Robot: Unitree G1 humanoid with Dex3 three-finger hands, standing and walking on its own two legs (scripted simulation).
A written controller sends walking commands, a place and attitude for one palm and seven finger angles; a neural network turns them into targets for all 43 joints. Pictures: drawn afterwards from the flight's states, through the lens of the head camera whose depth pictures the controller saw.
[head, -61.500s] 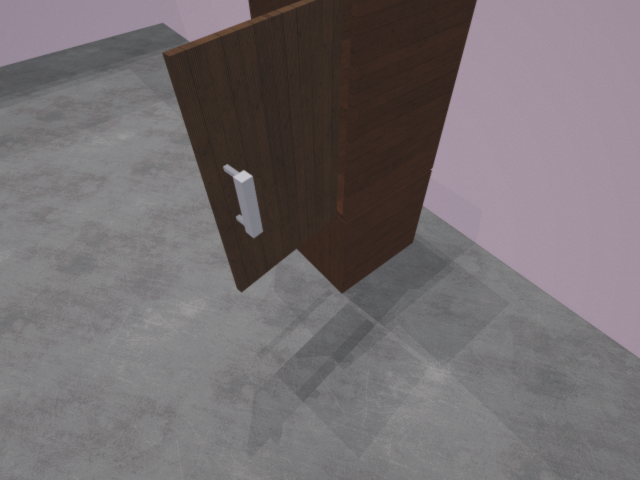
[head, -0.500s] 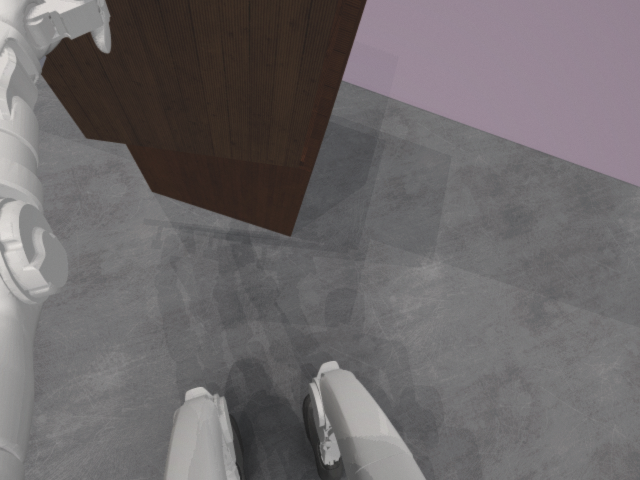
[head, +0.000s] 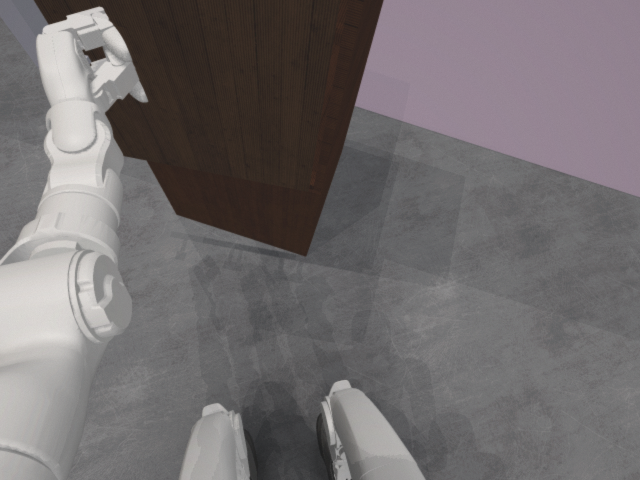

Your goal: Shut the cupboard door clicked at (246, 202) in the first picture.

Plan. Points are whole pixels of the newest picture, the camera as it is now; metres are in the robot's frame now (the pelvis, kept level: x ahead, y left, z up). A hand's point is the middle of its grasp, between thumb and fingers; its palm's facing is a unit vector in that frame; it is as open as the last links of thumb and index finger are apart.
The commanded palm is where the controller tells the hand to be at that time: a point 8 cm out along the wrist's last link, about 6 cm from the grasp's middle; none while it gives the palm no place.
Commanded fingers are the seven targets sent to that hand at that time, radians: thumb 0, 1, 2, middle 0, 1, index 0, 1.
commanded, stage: pull the fist back off the door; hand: left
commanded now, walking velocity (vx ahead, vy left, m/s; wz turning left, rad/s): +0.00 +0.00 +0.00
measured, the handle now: (49, 30) +0.66 +0.21 +0.07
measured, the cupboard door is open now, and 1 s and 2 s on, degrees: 8 8 8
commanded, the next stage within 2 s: draw the hand back to the body in 0.44 s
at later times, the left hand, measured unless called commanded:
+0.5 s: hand (139, 129) +0.51 +0.11 +0.07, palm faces +0.11 -0.99 -0.03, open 3.1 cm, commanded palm +0.48 +0.16 +0.07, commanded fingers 0.00 0.90 0.90 -1.30 -1.50 -1.30 -1.50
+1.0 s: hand (36, 188) +0.40 +0.16 +0.15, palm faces +0.11 -0.99 -0.03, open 3.1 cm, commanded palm +0.35 +0.21 +0.15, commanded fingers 0.00 0.90 0.90 -1.22 -1.41 -1.22 -1.41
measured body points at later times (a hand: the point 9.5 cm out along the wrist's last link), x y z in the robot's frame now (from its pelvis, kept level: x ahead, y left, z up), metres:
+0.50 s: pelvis +0.00 -0.01 +0.01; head +0.13 +0.00 +0.45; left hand +0.50 +0.17 +0.08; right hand +0.04 -0.27 -0.11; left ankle +0.02 +0.11 -0.63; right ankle +0.02 -0.12 -0.63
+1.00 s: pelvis +0.01 -0.01 +0.07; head +0.06 -0.02 +0.51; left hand +0.39 +0.22 +0.15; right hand +0.10 -0.26 -0.05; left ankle +0.02 +0.11 -0.63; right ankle +0.02 -0.12 -0.63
